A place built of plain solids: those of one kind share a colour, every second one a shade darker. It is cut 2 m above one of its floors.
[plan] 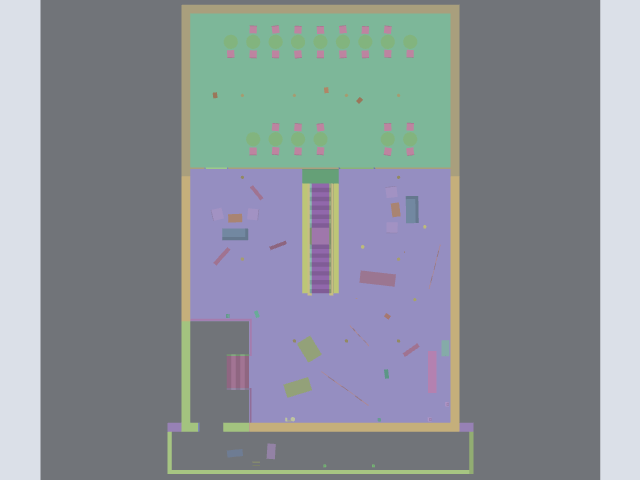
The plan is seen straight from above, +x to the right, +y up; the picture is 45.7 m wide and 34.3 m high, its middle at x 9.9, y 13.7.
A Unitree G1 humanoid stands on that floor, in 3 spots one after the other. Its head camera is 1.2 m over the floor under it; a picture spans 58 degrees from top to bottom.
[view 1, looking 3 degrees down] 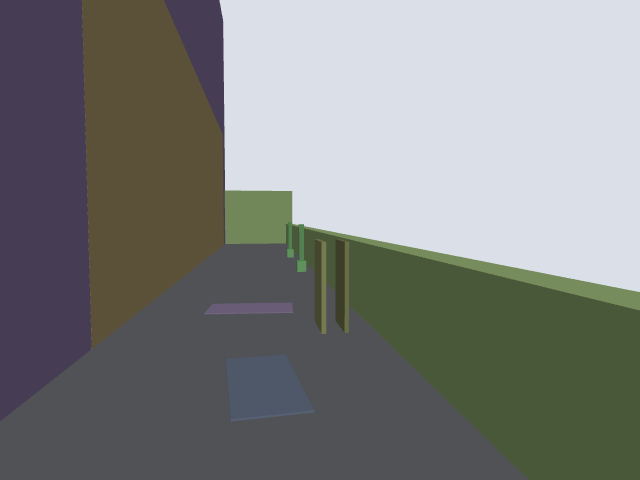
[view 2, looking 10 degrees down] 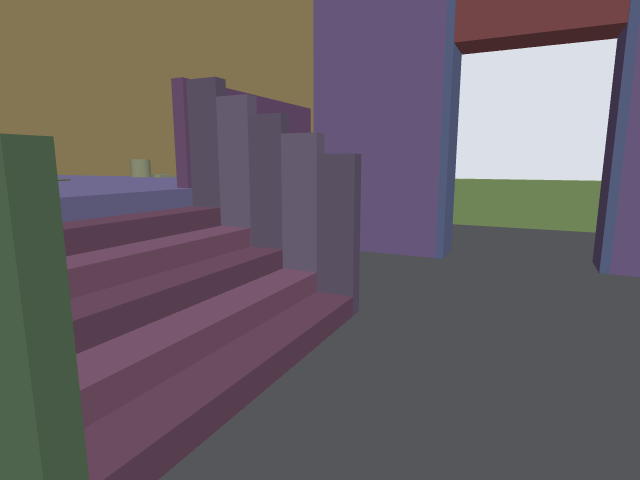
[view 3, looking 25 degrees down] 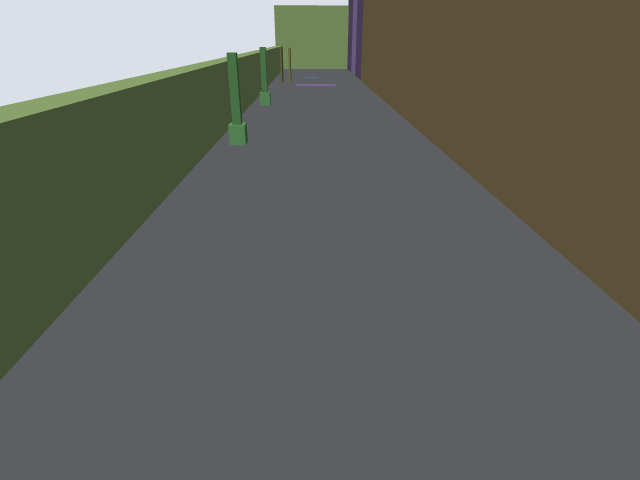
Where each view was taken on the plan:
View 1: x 0.70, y -1.52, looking -8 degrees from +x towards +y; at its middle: board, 4.79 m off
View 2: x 2.02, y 6.20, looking -64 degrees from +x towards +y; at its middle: flightguard_dock_right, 3.48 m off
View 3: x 19.17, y -1.52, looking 179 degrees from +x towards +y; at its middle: ground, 2.84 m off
